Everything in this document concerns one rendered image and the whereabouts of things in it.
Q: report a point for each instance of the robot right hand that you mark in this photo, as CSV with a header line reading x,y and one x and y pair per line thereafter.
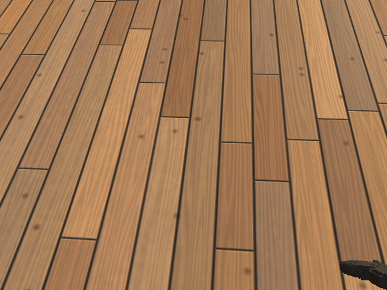
x,y
375,272

